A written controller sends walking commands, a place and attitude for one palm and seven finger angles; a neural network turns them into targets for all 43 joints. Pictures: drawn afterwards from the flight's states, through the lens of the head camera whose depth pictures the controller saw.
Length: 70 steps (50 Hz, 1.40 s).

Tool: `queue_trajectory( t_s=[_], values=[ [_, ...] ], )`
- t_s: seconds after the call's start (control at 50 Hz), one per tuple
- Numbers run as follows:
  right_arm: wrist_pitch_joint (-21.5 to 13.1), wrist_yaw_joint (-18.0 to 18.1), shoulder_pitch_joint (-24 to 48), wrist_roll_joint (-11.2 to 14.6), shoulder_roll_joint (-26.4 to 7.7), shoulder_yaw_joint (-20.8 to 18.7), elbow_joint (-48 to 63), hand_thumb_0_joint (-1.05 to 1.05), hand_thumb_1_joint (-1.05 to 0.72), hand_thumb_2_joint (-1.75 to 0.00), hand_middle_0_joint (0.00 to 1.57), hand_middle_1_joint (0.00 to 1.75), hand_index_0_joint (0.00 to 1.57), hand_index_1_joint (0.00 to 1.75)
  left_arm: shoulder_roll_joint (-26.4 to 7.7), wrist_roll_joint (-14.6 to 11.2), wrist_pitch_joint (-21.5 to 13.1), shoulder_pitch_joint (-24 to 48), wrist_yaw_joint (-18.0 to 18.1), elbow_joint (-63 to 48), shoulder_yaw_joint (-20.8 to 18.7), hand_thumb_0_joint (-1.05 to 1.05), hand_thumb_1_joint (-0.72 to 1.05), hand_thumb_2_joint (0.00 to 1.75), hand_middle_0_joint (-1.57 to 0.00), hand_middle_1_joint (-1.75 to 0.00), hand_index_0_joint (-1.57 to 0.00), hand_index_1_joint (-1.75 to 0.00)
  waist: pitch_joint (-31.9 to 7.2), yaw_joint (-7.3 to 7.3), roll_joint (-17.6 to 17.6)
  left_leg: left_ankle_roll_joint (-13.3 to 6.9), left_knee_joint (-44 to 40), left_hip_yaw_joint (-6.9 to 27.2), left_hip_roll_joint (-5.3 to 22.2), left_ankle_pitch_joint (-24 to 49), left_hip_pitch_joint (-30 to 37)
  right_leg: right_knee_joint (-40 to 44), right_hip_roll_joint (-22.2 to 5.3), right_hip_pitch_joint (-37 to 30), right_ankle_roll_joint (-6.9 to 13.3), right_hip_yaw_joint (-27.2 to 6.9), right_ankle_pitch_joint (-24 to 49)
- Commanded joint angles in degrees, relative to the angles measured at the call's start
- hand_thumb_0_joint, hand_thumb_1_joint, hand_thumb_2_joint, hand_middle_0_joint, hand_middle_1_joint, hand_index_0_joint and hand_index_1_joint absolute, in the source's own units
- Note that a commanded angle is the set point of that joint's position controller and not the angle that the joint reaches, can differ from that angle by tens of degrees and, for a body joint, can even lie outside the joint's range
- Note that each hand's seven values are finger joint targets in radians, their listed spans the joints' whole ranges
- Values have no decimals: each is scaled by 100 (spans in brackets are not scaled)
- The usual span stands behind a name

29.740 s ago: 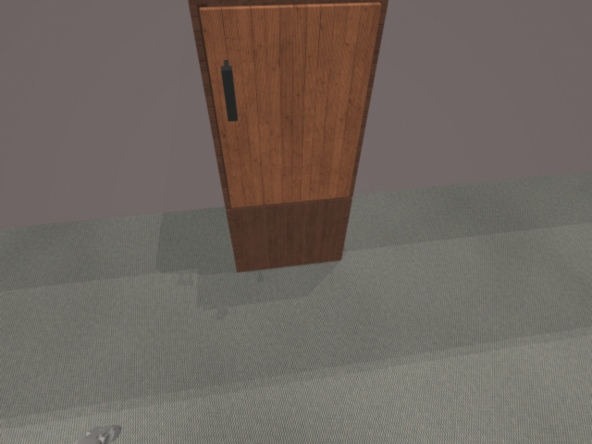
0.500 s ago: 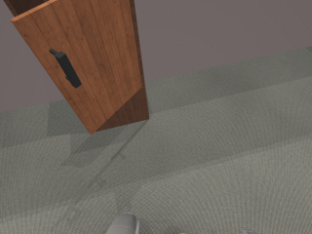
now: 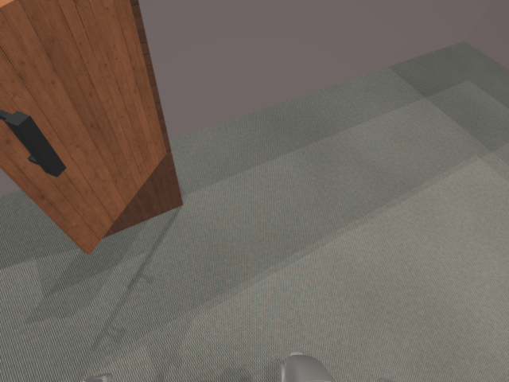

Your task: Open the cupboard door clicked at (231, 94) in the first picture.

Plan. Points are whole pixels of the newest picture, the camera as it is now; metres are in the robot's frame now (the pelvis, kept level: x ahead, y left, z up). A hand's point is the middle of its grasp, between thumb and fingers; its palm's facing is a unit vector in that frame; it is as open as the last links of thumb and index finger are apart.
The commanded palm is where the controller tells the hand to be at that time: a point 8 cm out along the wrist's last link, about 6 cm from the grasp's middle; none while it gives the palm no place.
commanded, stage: walk to a spot facing it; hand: left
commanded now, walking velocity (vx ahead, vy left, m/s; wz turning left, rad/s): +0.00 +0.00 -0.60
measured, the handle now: (28, 142) +0.43 +0.43 +0.05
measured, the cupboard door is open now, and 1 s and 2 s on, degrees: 38 38 38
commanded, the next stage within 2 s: turn to face it in 1.82 s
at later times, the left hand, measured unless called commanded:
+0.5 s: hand (196, 344) +0.18 +0.11 -0.16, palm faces -0.35 -0.91 -0.24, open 7.4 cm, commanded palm none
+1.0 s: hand (270, 258) +0.37 -0.01 -0.17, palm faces -0.66 -0.73 -0.15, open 7.4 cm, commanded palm none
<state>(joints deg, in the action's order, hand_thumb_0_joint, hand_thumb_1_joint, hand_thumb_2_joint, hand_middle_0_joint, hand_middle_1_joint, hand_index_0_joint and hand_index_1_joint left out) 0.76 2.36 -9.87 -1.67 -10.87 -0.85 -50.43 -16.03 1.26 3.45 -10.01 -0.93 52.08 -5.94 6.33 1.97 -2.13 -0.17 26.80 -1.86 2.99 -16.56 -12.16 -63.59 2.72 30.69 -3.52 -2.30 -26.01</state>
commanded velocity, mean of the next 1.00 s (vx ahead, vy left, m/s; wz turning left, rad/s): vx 0.17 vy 0.00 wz -0.60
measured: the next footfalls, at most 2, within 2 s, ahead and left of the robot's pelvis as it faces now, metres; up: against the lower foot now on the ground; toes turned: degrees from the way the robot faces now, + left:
right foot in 0.24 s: +0.04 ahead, -0.14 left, +0.00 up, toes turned -15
left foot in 0.64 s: +0.15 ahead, +0.07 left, +0.00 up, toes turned -22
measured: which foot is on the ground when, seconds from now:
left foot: down 0.00-0.24, up 0.26-0.62, down 0.64-1.00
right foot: up 0.00-0.22, down 0.24-0.64, up 0.66-1.00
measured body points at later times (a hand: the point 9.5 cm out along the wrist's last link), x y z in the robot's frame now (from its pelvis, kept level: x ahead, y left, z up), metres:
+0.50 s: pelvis +0.03 -0.03 +0.00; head +0.08 -0.06 +0.44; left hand +0.20 +0.16 -0.15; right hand +0.01 -0.30 -0.15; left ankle +0.08 +0.11 -0.69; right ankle +0.00 -0.13 -0.74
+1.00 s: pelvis +0.16 -0.08 -0.01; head +0.22 -0.11 +0.44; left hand +0.40 +0.03 -0.16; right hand -0.05 -0.21 -0.14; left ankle +0.11 +0.08 -0.74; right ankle +0.15 -0.23 -0.70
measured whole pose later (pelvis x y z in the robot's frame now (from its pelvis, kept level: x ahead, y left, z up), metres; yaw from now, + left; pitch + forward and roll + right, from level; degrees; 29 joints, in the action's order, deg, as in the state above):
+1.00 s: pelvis +0.16 -0.08 -0.01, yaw -39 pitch +2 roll -1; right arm -2.7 1.4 -26.9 -2.4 -10.1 -0.7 -57.6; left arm -12.7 1.6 2.7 -5.0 -3.6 53.5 -4.0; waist 5.3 -3.1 -0.7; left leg 2.4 20.7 -16.6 6.4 -23.0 1.2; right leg -48.3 -3.0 33.8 0.4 6.1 -14.2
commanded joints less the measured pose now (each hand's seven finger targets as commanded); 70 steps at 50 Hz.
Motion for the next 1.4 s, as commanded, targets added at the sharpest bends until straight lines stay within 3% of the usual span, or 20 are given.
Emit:
queue_trajectory(
  t_s=[0.0, 0.14, 0.18, 0.2, 0.22, 0.24, 0.34, 0.56, 0.58, 0.62, 0.66, 0.76, 0.96, 1.0, 1.04, 1.06, 1.08, 1.14, 1.22, 1.38],
  values=[
    [-138, 90, -525, -7, -1098, -307, 298, 0, -90, -90, 20, 30, 20, 30, -156, -9, -113, 88, -117, -488, 11, 0, 90, 90, -20, -30, -20, -30, -914, -225, 1203, -589, -411, 210, 1288, 3919, 1213, 90, -347, 394, -48, 325, 282],
    [-83, -18, -875, -26, -1319, -406, 108, 0, -90, -90, 20, 30, 20, 30, -156, -14, -183, 455, -146, -563, 107, 0, 90, 90, -20, -30, -20, -30, -709, -408, 1537, -470, 59, -207, 1480, 3893, 930, 2448, -203, -885, 238, 858, 341],
    [-77, -42, -665, 44, -1355, -426, 174, 0, -90, -90, 20, 30, 20, 30, -333, -12, -241, -196, -114, -371, 42, 0, 90, 90, -20, -30, -20, -30, -981, 17, 1120, -145, 1008, -499, 1338, 3560, 336, 3644, -202, -2250, 420, 805, 1660],
    [-72, -86, -631, 134, -1113, -395, 284, 0, -90, -90, 20, 30, 20, 30, -865, 36, -311, -763, -26, -204, -68, 0, 90, 90, -20, -30, -20, -30, -1447, 253, -104, 211, 2249, -955, 911, 2182, -849, 3909, -1213, -3704, 821, -433, 3522],
    [-53, -89, -164, 164, -729, -290, 618, 0, -90, -90, 20, 30, 20, 30, -1487, 12, -333, -1280, 82, -58, -224, 0, 90, 90, -20, -30, -20, -30, -1507, 509, -1617, 457, 3831, -830, 6, -2058, -2131, 3993, -2639, -4031, 1621, -2382, 6107],
    [35, -21, -151, 152, -926, -297, 601, 0, -90, -90, 20, 30, 20, 30, -1369, -65, -321, -1265, 170, -19, -199, 0, 90, 90, -20, -30, -20, -30, -1456, 472, -1266, 371, 4218, 162, 233, -2134, -2201, 3973, -2693, -3730, 1927, -2137, 5737],
    [153, -123, -288, 115, -700, -328, 218, 0, -90, -90, 20, 30, 20, 30, -772, -3, -271, 66, 247, -455, -31, 0, 90, 90, -20, -30, -20, -30, -818, -192, -595, 487, 3775, 124, 251, -781, -1683, 4284, -1509, -2135, 1396, -1233, 3421],
    [-143, -152, -599, 86, -670, -354, 218, 0, -90, -90, 20, 30, 20, 30, -749, 16, -317, 129, 60, -446, -121, 0, 90, 90, -20, -30, -20, -30, -587, -393, -708, 340, 504, -138, -238, -413, 91, 4446, -1027, -975, 1240, -1968, -229],
    [-215, -105, -1067, 73, -817, -374, 60, 0, -90, -90, 20, 30, 20, 30, -553, -10, -320, 245, 38, -504, -82, 0, 90, 90, -20, -30, -20, -30, -710, -617, -252, 281, -238, -46, -66, -317, 1089, 3971, -713, -317, 998, -1679, -453],
    [-290, -7, -1896, -90, -1731, -537, -69, 0, -90, -90, 20, 30, 20, 30, -14, -54, -347, 458, -39, -825, 46, 0, 90, 90, -20, -30, -20, -30, -689, -922, 2292, -633, -1720, 3278, 2574, -2114, 1860, 883, 258, 1486, 381, 75, -1137],
    [-312, -38, -1395, -104, -1428, -429, 163, 0, -90, -90, 20, 30, 20, 30, -199, 49, -421, 577, -168, -806, -54, 0, 90, 90, -20, -30, -20, -30, -305, -626, 866, -948, -1866, 2753, 2507, -1621, 948, -144, -449, 1322, 382, -120, -227],
    [-464, 8, -1475, -13, -796, -201, -82, 0, -90, -90, 20, 30, 20, 30, 177, 65, -326, 312, -289, -417, 70, 0, 90, 90, -20, -30, -20, -30, -442, -361, 1088, -195, -1137, 73, 1382, 2329, 1334, -558, -569, 1259, 246, 395, 1100],
    [-423, -32, -2250, -73, -842, -180, -557, 0, -90, -90, 20, 30, 20, 30, 271, 29, -357, 1333, -320, -550, 221, 0, 90, 90, -20, -30, -20, -30, -131, -601, 1165, -378, -758, -1057, 1618, 4031, 1626, 2140, -316, 366, 557, 1224, 1061],
    [-417, -33, -2078, -40, -1043, -219, -529, 0, -90, -90, 20, 30, 20, 30, 139, 17, -392, 743, -278, -384, 160, 0, 90, 90, -20, -30, -20, -30, -462, -284, 1287, -331, -32, -1230, 1703, 5505, 1583, 2405, -19, -628, 781, 1401, 783],
    [-424, -90, -1461, 70, -1169, -246, -332, 0, -90, -90, 20, 30, 20, 30, -290, 41, -487, -982, -200, 80, -13, 0, 90, 90, -20, -30, -20, -30, -1201, 647, 983, -5, 1961, -1514, 1464, 5263, 342, 3092, -14, -3214, 1101, 1169, 1359],
    [-439, -153, -1404, 196, -774, -175, -123, 0, -90, -90, 20, 30, 20, 30, -1037, 59, -543, -1793, -107, 256, -210, 0, 90, 90, -20, -30, -20, -30, -1888, 998, -544, 273, 3970, -1506, 643, 1177, -1565, 3552, -1581, -5011, 1722, -1184, 1290],
    [-434, -125, -1088, 233, -617, -178, 91, 0, -90, -90, 20, 30, 20, 30, -1415, -102, -526, -1917, -29, 341, -266, 0, 90, 90, -20, -30, -20, -30, -2004, 848, -1248, 379, 5662, -745, 3, -1945, -2780, 4425, -2657, -5155, 2146, -3459, 1992],
    [-338, -142, -692, 119, -586, -285, -20, 0, -90, -90, 20, 30, 20, 30, -658, -117, -538, -478, 103, 0, -44, 0, 90, 90, -20, -30, -20, -30, -466, 63, -20, 317, 5147, 174, 728, -465, -2537, 4932, -2133, -2507, 1712, -1975, 1474],
    [-128, -197, -1109, 21, -353, -260, -278, 0, -90, -90, 20, 30, 20, 30, -328, -19, -708, -140, 87, -61, 71, 0, 90, 90, -20, -30, -20, -30, -361, -464, -293, 433, 3789, 54, 641, -55, -1800, 5138, -1442, -1477, 1470, -743, 2228],
    [-281, -292, 451, 56, -369, -285, 239, 0, -90, -90, 20, 30, 20, 30, -231, -48, -844, -1062, 79, 321, 64, 0, 90, 90, -20, -30, -20, -30, -428, -57, -408, 422, 2500, 22, 361, 638, -2869, 4767, -1329, -3145, 1476, -953, 4033]
  ],
)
